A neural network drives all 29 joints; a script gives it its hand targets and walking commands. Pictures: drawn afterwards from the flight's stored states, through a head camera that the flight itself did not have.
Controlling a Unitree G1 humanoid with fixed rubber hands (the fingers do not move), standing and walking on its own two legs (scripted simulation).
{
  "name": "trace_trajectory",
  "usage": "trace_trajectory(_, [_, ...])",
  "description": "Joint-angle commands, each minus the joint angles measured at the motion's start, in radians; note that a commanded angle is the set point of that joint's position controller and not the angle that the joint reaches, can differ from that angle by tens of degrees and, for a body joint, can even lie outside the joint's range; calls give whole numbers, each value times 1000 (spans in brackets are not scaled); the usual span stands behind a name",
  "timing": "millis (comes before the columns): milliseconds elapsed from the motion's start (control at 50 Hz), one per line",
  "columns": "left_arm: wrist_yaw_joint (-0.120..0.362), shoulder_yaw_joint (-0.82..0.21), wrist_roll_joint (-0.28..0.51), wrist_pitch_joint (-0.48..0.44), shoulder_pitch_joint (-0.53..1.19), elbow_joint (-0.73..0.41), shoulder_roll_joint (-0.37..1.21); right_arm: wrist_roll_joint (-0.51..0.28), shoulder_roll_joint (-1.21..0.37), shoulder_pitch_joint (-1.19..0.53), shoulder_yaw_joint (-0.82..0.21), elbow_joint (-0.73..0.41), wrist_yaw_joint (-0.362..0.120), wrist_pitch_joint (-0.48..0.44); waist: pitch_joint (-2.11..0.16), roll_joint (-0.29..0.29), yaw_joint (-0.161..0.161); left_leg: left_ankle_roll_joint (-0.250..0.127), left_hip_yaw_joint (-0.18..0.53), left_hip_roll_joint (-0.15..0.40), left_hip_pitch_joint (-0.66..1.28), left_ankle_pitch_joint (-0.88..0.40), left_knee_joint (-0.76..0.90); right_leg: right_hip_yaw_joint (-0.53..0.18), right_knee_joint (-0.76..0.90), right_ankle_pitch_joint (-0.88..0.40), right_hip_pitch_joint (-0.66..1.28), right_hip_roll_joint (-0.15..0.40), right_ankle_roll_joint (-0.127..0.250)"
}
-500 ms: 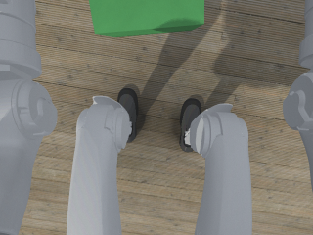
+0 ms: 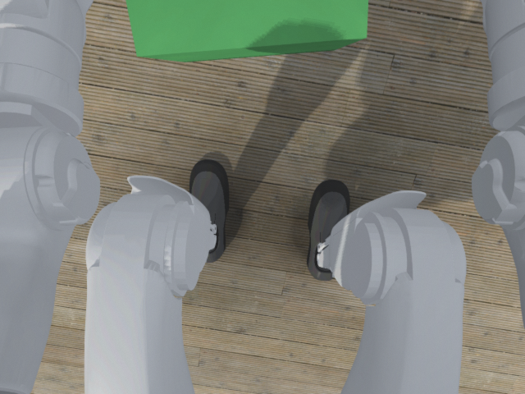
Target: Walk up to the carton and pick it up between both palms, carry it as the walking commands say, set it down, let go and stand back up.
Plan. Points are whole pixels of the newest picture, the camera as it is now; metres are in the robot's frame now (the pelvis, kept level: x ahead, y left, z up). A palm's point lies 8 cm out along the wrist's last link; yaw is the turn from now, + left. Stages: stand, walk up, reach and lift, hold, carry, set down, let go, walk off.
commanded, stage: reach and lift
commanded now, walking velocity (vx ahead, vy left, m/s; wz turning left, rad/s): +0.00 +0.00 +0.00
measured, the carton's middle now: out of the picture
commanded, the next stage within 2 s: none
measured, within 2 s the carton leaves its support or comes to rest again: leaves its support in 1.92 s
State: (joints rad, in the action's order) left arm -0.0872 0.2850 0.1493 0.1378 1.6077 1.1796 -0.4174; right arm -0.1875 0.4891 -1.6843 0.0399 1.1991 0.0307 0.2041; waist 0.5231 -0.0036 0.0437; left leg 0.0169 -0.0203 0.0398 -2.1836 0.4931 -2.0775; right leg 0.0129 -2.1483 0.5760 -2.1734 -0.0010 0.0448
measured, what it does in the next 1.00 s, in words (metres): stands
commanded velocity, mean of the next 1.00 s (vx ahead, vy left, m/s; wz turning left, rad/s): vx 0.00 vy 0.00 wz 0.00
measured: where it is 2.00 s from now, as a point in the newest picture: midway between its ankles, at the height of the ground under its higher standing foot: (267, 236)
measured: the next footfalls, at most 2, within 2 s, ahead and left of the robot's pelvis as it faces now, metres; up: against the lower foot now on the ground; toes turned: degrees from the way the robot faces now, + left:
none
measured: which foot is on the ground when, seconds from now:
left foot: down 0.00-1.00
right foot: down 0.00-1.00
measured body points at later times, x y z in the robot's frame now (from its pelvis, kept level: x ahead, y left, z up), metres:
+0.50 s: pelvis +0.01 +0.00 -0.03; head +0.40 -0.01 +0.18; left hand +0.57 +0.22 -0.22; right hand +0.60 -0.18 -0.23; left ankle +0.14 +0.13 -0.36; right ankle +0.11 -0.10 -0.36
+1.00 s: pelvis +0.01 +0.00 -0.03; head +0.40 -0.01 +0.18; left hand +0.57 +0.22 -0.22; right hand +0.60 -0.12 -0.23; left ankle +0.14 +0.13 -0.36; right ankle +0.11 -0.10 -0.36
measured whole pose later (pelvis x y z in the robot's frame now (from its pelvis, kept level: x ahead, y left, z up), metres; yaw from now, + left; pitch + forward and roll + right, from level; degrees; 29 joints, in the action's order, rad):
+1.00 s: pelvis +0.01 +0.00 -0.03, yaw +0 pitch +35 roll +3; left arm -0.10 0.22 0.17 0.09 1.61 1.19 -0.40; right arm -0.20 0.39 -1.71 -0.03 1.21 0.04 0.14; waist 0.52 0.00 0.05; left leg 0.02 -0.02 0.04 -2.26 0.51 -2.17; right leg 0.01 -2.24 0.59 -2.25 0.00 0.04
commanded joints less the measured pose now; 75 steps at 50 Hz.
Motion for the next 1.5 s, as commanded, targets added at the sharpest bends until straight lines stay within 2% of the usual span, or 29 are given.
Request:
trace_trajectory(0, [-8, -26, 9, -60, 334, -81, -186, -67, 174, -377, -54, -96, 6, -88, -1262, -30, 107, 11, 6, -17, 621, -335, -8, -60, 90, -284, 495, -4, -70])
trace_trajectory(60, [-8, -52, 14, -70, 321, -114, -185, -60, 154, -361, -44, -129, 5, -101, -1248, -18, 81, 6, 17, -16, 647, -375, -29, -61, 73, -323, 460, 3, -74])
trace_trajectory(80, [-11, -21, 8, -82, 316, -132, -213, -65, 175, -334, -58, -79, 9, -96, -1279, -12, 129, 18, -8, -17, 592, -387, -45, -71, 55, -348, 491, -5, -72])
trace_trajectory(100, [-14, -54, 42, -81, 336, -134, -204, -60, 204, -369, -24, -107, 13, -105, -1244, -4, 74, 12, 11, -12, 600, -353, -32, -57, 52, -294, 429, -5, -67])
trace_trajectory(120, [-10, -58, 67, -82, 326, -128, -191, -71, 184, -346, -56, -103, 18, -102, -1293, -19, 70, 16, -1, -11, 605, -367, -49, -62, 61, -311, 477, 0, -61])
trace_trajectory(160, [-18, -48, 53, -84, 319, -154, -220, -93, 159, -394, -85, -142, 22, -100, -1319, -29, 132, 10, -20, -19, 583, -381, -44, -71, 51, -362, 554, 0, -68])
trace_trajectory(200, [-13, -53, 72, -76, 336, -153, -219, -67, 167, -389, -65, -123, 22, -91, -1288, -42, 78, 1, -15, -11, 593, -333, -40, -59, 66, -293, 476, 2, -66])
trace_trajectory(220, [-15, -25, 49, -70, 306, -108, -219, -79, 184, -383, -85, -130, 25, -93, -1276, -53, 125, 10, -23, -15, 555, -325, -53, -67, 53, -296, 521, 3, -67])
trace_trajectory(260, [-9, -77, 76, -71, 283, -133, -170, -49, 206, -341, -34, -113, 28, -100, -1301, -4, 49, 16, -6, -13, 589, -334, -47, -54, 44, -305, 495, -2, -52])
trace_trajectory(280, [-14, -47, 67, -76, 312, -140, -220, -87, 155, -365, -83, -118, 25, -93, -1304, -48, 123, 9, -16, -14, 568, -357, -62, -74, 50, -335, 528, 0, -64])
trace_trajectory(320, [-18, -72, 64, -80, 319, -187, -199, -59, 186, -346, -45, -139, 23, -105, -1281, -8, 67, 13, -4, -16, 636, -367, -39, -46, 63, -289, 436, -10, -59])
trace_trajectory(340, [-16, -44, 61, -81, 318, -179, -204, -49, 208, -396, -33, -215, 29, -114, -1311, -10, 83, 13, -11, -22, 622, -386, -55, -56, 65, -321, 461, -13, -62])
trace_trajectory(360, [-8, -96, 93, -71, 288, -96, -157, -55, 183, -296, -52, -52, 21, -96, -1274, -15, 45, 14, 2, -21, 637, -345, -41, -34, 50, -270, 441, -7, -62])
trace_trajectory(500, [-13, -43, 54, -80, 326, -141, -178, -78, 142, -376, -96, -109, 17, -94, -1275, -43, 120, 11, -11, -20, 613, -359, -57, -64, 61, -265, 446, -6, -67])
trace_trajectory(620, [3, -146, 82, -71, 317, -74, -65, -73, 59, -306, -100, -4, 2, -83, -1226, -25, 60, 16, 9, -30, 635, -310, -12, -28, 55, -228, 437, -8, -66])
trace_trajectory(680, [12, -135, 90, -74, 337, -103, -33, -72, 24, -389, -130, -103, 2, -93, -1175, -69, 72, 2, -2, -35, 550, -275, -18, -48, 67, -238, 483, -12, -64])
trace_trajectory(740, [18, -107, 49, -89, 324, -131, -36, -84, -57, -400, -155, -140, -13, -101, -1179, -83, 136, -1, -26, -43, 512, -304, -32, -73, 83, -291, 533, -23, -68])
trace_trajectory(780, [24, -161, 76, -86, 367, -143, 12, -76, -40, -398, -120, -125, -12, -99, -1167, -19, 72, 8, -14, -43, 571, -300, -17, -54, 78, -268, 510, -25, -56])
trace_trajectory(860, [27, -134, 49, -87, 382, -127, 34, -25, -1, -387, -84, -102, -8, -102, -1191, 12, 65, 15, -6, -51, 619, -312, -42, -52, 66, -276, 506, -22, -50])
trace_trajectory(900, [44, -201, 108, -85, 407, -151, 111, -2, -52, -377, -97, -107, -4, -115, -1201, -4, -29, 19, 13, -60, 598, -345, -43, -41, 62, -320, 509, -24, -45])
trace_trajectory(960, [43, -165, 53, -85, 373, -107, 92, 49, -44, -344, -45, -54, 6, -111, -1135, 15, 2, 28, -5, -73, 551, -270, -21, -38, 65, -265, 509, -27, -48])
trace_trajectory(980, [41, -153, 61, -87, 398, -160, 110, 68, -8, -361, -25, -88, 10, -119, -1132, 8, -41, 36, 6, -69, 543, -279, -18, -41, 73, -273, 529, -32, -38])
trace_trajectory(1040, [74, -247, 84, -85, 489, -182, 293, 15, -260, -444, -96, -132, -29, -117, -1160, 59, -21, 22, 15, -76, 637, -329, -17, -33, 78, -290, 465, -48, -40])
trace_trajectory(1080, [106, -249, 78, -73, 529, -188, 385, 24, -372, -469, -119, -133, -64, -108, -1110, 19, -1, 17, 14, -78, 585, -296, -26, -32, 75, -274, 455, -49, -36])
trace_trajectory(1160, [195, -251, 63, -30, 522, -173, 620, 64, -578, -452, -144, -164, -131, -82, -1051, -45, -43, 7, -7, -88, 432, -223, -46, -40, 79, -275, 516, -48, -28])
trace_trajectory(1180, [212, -257, 46, -20, 520, -174, 646, 79, -668, -407, -115, -114, -150, -68, -1008, -3, -21, 9, -3, -85, 434, -218, -37, -46, 71, -265, 470, -55, -29])
trace_trajectory(1320, [274, -299, 75, 10, 535, -241, 797, 102, -778, -341, -71, -153, -215, -43, -983, 9, -88, 6, 7, -88, 437, -212, -34, -15, 48, -258, 398, -62, -8])
trace_trajectory(1440, [294, -304, 78, 27, 518, -230, 831, 54, -826, -341, -85, -145, -239, -31, -968, 23, -39, -5, -9, -95, 400, -145, -30, -20, 53, -189, 393, -64, -2])
trace_trajectory(1480, [301, -324, 114, 28, 571, -289, 829, 63, -821, -330, -91, -170, -241, -23, -985, 1, -82, -7, -9, -94, 405, -151, -33, -19, 58, -209, 408, -54, 3])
